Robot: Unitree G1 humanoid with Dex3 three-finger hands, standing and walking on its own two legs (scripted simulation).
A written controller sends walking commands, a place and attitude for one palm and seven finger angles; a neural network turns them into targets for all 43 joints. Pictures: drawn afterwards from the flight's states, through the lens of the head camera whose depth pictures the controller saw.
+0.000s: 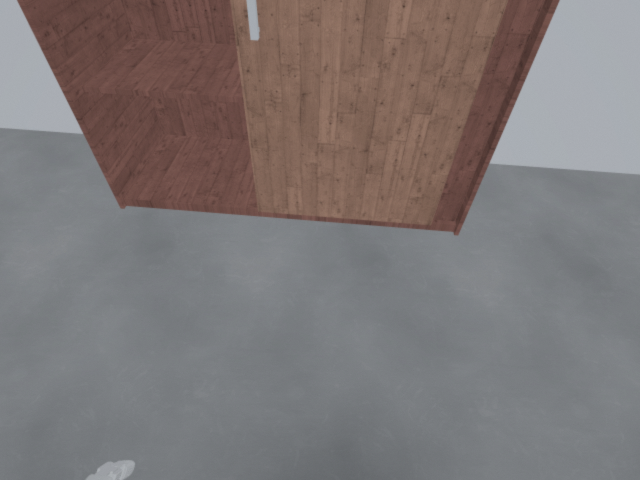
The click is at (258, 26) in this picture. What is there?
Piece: wardrobe's sliding door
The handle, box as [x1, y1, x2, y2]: [246, 0, 259, 39]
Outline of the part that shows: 246,0 250,38 258,39 259,29 257,25 255,0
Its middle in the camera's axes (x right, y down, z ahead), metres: -0.19 -0.66 +1.05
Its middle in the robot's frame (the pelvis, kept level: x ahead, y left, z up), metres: +1.24 +0.26 +0.14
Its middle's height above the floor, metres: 0.91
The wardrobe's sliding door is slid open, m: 0.62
